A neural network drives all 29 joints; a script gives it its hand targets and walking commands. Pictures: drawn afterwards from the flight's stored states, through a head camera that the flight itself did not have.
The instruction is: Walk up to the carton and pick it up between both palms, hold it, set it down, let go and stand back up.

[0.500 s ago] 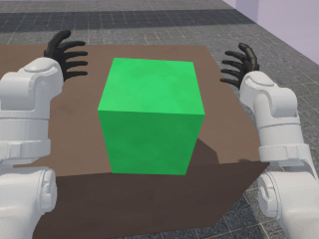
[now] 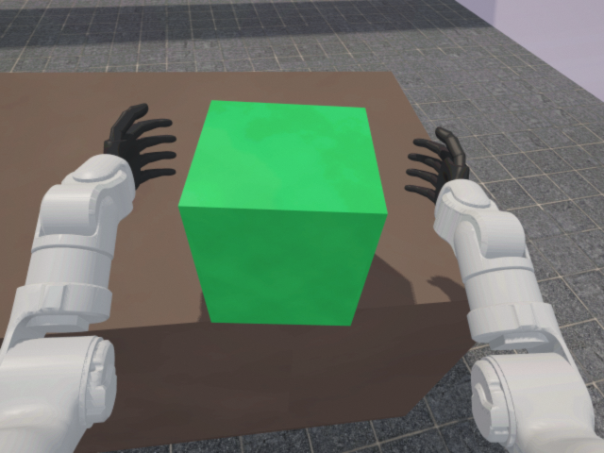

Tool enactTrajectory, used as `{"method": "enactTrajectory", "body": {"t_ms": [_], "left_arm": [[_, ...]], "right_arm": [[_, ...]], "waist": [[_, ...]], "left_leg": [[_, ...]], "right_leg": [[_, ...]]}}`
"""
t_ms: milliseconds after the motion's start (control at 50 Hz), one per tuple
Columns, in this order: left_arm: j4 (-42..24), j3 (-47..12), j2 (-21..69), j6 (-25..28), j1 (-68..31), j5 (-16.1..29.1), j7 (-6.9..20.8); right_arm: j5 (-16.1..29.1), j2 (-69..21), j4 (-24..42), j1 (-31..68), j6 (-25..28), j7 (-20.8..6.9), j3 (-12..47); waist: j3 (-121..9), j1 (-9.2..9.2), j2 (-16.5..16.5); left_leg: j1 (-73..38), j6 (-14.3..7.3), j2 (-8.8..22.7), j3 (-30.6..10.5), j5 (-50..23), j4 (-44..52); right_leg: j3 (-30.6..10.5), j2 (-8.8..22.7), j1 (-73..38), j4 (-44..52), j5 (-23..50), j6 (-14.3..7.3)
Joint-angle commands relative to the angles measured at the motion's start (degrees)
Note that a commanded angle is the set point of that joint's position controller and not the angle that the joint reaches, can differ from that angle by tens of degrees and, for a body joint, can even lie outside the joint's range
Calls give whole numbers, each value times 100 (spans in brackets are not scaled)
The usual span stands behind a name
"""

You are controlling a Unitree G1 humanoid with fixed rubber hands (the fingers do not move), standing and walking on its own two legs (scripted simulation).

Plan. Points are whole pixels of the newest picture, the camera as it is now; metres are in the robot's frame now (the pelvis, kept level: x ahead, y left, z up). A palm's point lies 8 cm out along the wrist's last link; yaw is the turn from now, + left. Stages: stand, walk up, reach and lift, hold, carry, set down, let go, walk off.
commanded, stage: reach and lift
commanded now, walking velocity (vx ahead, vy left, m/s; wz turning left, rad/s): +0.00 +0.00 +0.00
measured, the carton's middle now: (285, 219) +0.42 +0.04 +0.08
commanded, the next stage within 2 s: none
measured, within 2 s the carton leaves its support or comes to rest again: neither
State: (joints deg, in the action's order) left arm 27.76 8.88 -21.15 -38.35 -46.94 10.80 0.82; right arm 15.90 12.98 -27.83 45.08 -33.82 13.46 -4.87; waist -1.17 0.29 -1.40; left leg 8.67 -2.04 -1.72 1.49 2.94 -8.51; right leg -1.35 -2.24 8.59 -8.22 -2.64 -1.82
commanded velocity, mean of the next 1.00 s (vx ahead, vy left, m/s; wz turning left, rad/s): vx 0.00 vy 0.00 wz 0.00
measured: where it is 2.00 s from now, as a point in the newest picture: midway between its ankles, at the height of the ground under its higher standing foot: outside the picture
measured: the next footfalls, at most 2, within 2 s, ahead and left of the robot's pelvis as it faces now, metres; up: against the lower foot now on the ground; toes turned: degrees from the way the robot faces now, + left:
none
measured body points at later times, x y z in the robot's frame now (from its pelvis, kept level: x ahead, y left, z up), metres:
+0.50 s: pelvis +0.02 +0.01 +0.00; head +0.04 +0.01 +0.45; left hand +0.44 +0.22 +0.12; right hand +0.43 -0.16 +0.11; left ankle +0.01 +0.10 -0.75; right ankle +0.01 -0.10 -0.75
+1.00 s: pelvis +0.00 +0.01 +0.00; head +0.02 +0.02 +0.45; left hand +0.43 +0.19 +0.13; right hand +0.43 -0.12 +0.12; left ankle +0.01 +0.10 -0.75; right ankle +0.01 -0.10 -0.75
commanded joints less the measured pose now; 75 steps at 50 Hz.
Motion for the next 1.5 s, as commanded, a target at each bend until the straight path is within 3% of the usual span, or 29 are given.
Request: {"method": "enactTrajectory", "body": {"t_ms": [0,60,180,300,380,460,620,800,920,1060,1480], "left_arm": [[-1236,-113,-938,798,-3042,266,-364],[-929,-88,-837,907,-2597,126,-394],[-654,310,-471,983,-1751,-425,-50],[-480,232,-270,1622,-1675,-432,105],[-785,84,-373,2042,-1906,-353,6],[-767,-9,-293,2049,-1895,-416,-175],[-367,-61,120,1658,-1769,-550,-233],[8,-337,768,2122,-2305,-724,-453],[282,-221,1021,2245,-2457,-1053,-652],[197,-278,1171,2199,-2466,-989,-617],[100,-331,1744,2364,-2294,-1164,-426]], "right_arm": [[-248,885,1474,3130,645,-129,-239],[-281,814,976,2595,725,-171,-138],[-446,497,440,1778,901,-140,-3],[-662,171,752,1638,1408,-138,-1],[-739,20,1328,1877,1710,-19,3],[-743,69,1101,1846,1716,6,18],[-790,-35,229,1675,1568,75,-46],[-1153,-394,38,2210,1920,54,-301],[-1372,-584,-260,2376,2086,163,-359],[-1094,-795,-198,2483,2094,242,-106],[-1120,-1295,-37,2287,2160,233,52]], "waist": [[-3764,38,342],[-3868,48,410],[-2965,30,324],[-2879,-64,154],[-3687,-56,172],[-3819,47,374],[-2777,51,368],[-3072,-86,300],[-3342,-72,268],[-3354,-6,217],[-3084,-62,181]], "left_leg": [[-797,19,227,-107,-974,-434],[-1013,51,179,-133,-1477,-593],[-1023,225,-2,-122,-2296,-523],[-646,192,-3,-86,-2089,-365],[-514,132,4,-79,-2304,-384],[-839,173,48,-105,-2558,-555],[-1287,231,94,-124,-2142,-616],[-1361,156,106,-195,-1766,-586],[-1310,120,77,-190,-1764,-622],[-1172,139,38,-177,-1908,-563],[-1172,108,16,-185,-1977,-398]], "right_leg": [[-220,243,-794,-432,118,-235],[-191,205,-651,-437,420,-203],[-218,72,-1151,-341,1555,-60],[-301,142,-1604,-343,1876,-26],[-356,264,-2009,-535,2285,-88],[-274,207,-1512,-508,1811,-145],[-97,22,-367,-223,653,-104],[45,98,-68,-102,281,-120],[113,124,-88,-148,363,-150],[71,106,-504,-220,723,-142],[13,145,-862,-7,1000,-101]]}}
